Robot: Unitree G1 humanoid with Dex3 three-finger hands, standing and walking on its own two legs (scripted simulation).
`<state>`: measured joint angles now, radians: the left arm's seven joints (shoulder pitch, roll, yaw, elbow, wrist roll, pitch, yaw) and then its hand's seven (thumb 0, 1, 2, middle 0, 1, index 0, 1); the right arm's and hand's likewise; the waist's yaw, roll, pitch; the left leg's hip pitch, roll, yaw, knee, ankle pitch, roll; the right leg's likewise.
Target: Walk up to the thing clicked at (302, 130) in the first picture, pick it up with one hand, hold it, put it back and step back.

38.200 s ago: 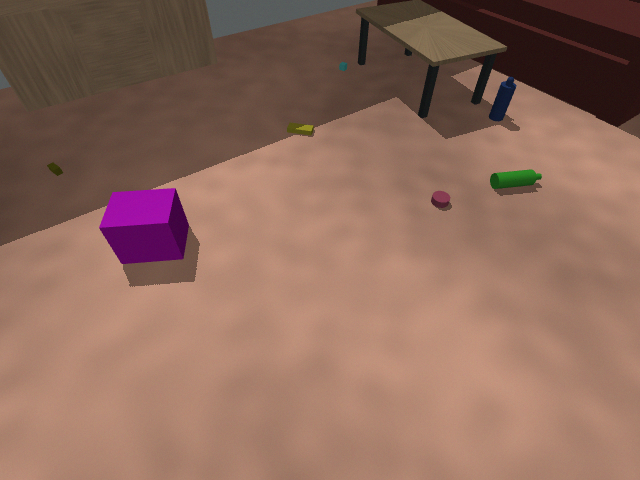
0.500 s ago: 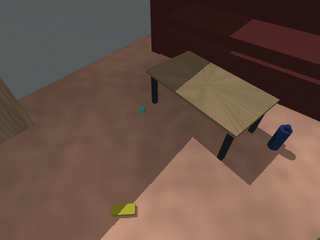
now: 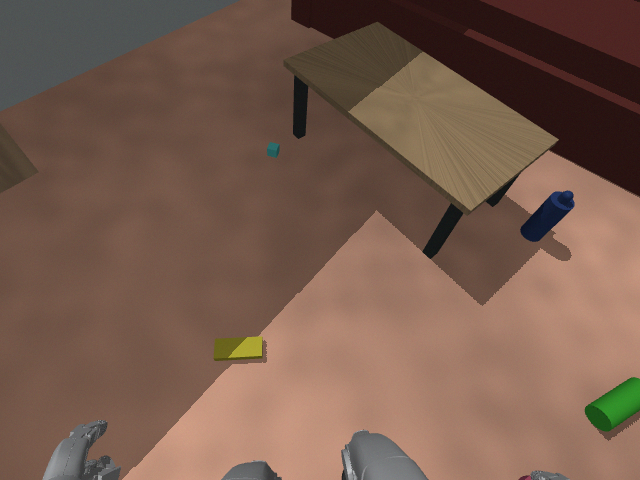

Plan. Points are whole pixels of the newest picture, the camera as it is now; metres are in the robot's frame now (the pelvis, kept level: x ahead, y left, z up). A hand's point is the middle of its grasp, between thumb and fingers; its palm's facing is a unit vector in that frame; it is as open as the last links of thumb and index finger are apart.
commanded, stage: step back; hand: left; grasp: from above
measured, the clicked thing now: (238, 348) +0.49 +0.18 -0.74
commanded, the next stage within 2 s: none
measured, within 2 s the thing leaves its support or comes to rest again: neither
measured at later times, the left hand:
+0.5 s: hand out of the picture +0.03 +0.24 -0.13, palm faces -0.08 -0.91 -0.40, open 7.4 cm
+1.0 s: hand out of the picture -0.12 +0.27 -0.15, palm faces -0.05 -0.93 -0.36, open 7.4 cm
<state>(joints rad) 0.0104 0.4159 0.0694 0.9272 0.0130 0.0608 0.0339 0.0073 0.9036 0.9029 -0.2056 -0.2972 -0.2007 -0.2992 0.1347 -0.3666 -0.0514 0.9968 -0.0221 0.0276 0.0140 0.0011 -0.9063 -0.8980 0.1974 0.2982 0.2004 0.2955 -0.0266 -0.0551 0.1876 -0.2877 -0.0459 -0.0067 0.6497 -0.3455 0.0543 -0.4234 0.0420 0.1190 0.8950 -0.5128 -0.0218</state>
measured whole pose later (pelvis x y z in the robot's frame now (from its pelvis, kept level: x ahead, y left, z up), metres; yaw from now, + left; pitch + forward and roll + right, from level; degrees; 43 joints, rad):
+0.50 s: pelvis -0.09 -0.01 +0.01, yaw -5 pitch -2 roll +2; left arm 0.16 0.35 0.07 0.86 0.03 0.04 0.01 0.01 0.90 0.90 -0.21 -0.30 -0.20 -0.30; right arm 0.11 -0.37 -0.05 0.91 0.00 0.05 -0.01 0.00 -0.90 -0.90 0.20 0.30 0.20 0.30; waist 0.01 0.00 0.16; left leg -0.43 -0.12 -0.09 1.06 -0.51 0.00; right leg -0.27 0.01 0.06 0.60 -0.29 -0.03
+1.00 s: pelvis -0.23 +0.01 +0.01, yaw -4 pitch -1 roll -1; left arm 0.18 0.41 0.09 0.82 0.02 0.07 0.01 0.01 0.90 0.90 -0.21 -0.30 -0.20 -0.30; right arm 0.13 -0.34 -0.04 0.85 -0.02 0.01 -0.01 0.00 -0.90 -0.90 0.20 0.30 0.21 0.30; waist 0.02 -0.05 0.17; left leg -0.30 0.02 -0.02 0.55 -0.23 0.02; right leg -0.39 0.09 0.16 1.10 -0.49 0.03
